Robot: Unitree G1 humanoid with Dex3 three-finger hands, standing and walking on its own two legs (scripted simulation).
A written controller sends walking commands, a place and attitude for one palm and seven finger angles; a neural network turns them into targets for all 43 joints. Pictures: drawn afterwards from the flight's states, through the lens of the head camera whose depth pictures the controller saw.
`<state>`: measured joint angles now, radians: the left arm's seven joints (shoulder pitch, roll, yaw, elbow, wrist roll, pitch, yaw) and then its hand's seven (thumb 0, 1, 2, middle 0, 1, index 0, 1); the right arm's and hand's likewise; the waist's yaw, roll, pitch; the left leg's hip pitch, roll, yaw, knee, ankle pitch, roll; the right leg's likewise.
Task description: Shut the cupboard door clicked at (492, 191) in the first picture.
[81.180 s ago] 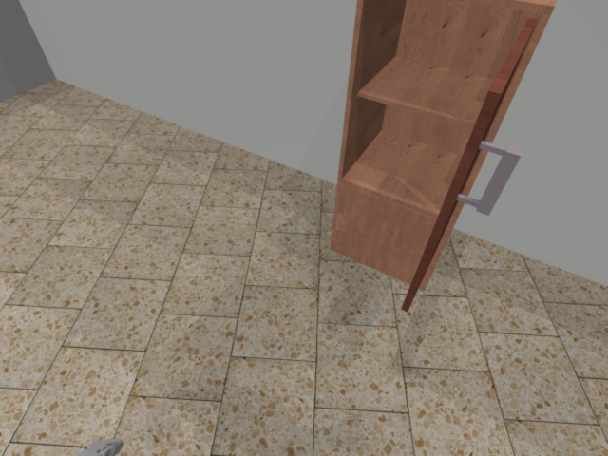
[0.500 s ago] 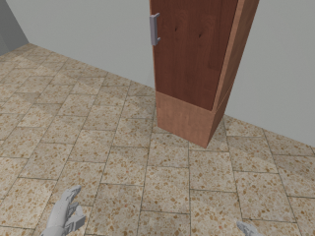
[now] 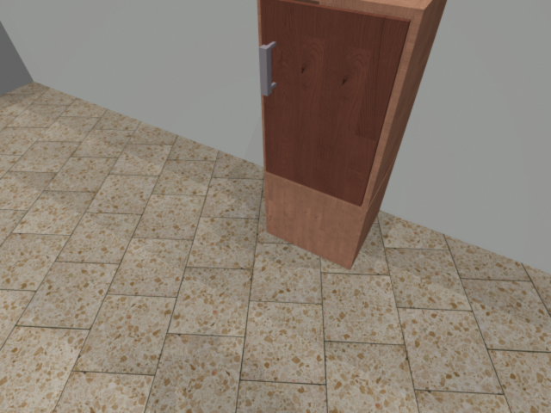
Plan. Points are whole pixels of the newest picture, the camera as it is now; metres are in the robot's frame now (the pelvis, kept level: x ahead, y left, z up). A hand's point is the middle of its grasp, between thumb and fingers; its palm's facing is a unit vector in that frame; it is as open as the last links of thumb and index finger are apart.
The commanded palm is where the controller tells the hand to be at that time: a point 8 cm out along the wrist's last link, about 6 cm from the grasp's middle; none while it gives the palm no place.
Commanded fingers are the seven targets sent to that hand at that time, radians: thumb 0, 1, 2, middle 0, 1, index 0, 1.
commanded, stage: let the arm hang, fingers relaxed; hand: left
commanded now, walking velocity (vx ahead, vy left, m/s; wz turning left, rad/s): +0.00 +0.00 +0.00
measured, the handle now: (269, 68) +0.98 +0.07 +0.06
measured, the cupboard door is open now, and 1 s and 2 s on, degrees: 0 0 0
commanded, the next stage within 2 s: look to check the result in 0.42 s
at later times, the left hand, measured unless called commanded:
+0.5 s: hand out of the picture -0.04 +0.15 -0.18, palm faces +0.03 -0.99 -0.15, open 7.3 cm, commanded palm none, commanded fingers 0.00 0.90 0.90 -0.20 -0.30 -0.20 -0.30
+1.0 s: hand out of the picture -0.02 +0.16 -0.18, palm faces +0.01 -0.98 -0.20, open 7.4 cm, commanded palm none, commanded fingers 0.00 0.90 0.90 -0.20 -0.30 -0.20 -0.30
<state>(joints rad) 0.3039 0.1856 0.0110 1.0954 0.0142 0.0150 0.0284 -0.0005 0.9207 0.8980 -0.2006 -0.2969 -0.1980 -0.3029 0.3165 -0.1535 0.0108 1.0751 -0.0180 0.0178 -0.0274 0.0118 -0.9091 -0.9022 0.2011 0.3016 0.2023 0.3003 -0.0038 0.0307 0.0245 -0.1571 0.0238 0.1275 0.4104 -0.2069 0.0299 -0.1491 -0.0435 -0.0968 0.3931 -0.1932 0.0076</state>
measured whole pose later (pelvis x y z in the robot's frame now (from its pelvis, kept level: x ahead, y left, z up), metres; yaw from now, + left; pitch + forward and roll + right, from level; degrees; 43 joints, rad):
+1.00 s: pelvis -0.01 -0.01 +0.00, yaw -1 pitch -2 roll +0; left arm 0.30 0.14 0.01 1.14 0.02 0.00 0.03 0.00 0.91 0.90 -0.20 -0.30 -0.20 -0.30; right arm 0.33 -0.15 -0.01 1.12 -0.02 0.01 -0.03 0.01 -0.90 -0.90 0.20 0.30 0.20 0.30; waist -0.01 0.01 0.03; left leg -0.18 0.04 0.14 0.41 -0.19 0.02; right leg -0.19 -0.03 -0.08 0.41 -0.18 -0.01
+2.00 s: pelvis +0.02 -0.01 +0.00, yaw -1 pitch -2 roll +0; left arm 0.26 0.16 0.01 1.16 0.02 -0.01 0.03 0.00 0.91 0.90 -0.20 -0.30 -0.20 -0.30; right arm 0.27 -0.16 0.00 1.14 -0.01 0.00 -0.04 0.01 -0.90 -0.90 0.20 0.30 0.20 0.30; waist 0.00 0.01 0.04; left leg -0.11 0.04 0.13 0.36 -0.21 0.01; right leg -0.12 -0.02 -0.09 0.36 -0.20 -0.01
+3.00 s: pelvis +0.03 -0.03 +0.00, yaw +0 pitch -2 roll +0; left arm 0.25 0.18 0.01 1.16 0.01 -0.02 0.03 0.00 0.91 0.90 -0.20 -0.30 -0.20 -0.30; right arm 0.26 -0.18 0.01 1.14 -0.01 0.00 -0.04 0.01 -0.90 -0.90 0.20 0.30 0.20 0.30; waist 0.00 0.01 0.05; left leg -0.09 0.06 0.11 0.34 -0.21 -0.02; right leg -0.09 0.00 -0.11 0.33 -0.21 -0.03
